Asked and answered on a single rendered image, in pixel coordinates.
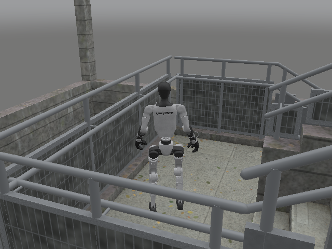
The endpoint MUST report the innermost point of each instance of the right robot hand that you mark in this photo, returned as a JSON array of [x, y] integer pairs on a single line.
[[196, 145]]

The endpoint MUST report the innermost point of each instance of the left robot upper arm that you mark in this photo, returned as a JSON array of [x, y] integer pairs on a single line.
[[145, 119]]

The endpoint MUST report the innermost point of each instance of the robot right forearm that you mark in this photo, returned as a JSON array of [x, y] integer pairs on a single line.
[[191, 135]]

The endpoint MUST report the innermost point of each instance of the left robot hand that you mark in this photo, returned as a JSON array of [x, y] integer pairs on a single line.
[[142, 142]]

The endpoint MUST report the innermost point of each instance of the robot torso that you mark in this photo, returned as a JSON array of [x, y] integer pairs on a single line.
[[165, 126]]

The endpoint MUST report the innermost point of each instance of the humanoid robot head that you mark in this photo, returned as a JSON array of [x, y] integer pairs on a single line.
[[164, 91]]

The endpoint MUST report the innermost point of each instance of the right robot upper arm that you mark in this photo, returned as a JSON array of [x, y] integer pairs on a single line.
[[184, 118]]

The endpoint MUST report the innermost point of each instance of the robot left forearm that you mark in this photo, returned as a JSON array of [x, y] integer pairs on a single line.
[[139, 135]]

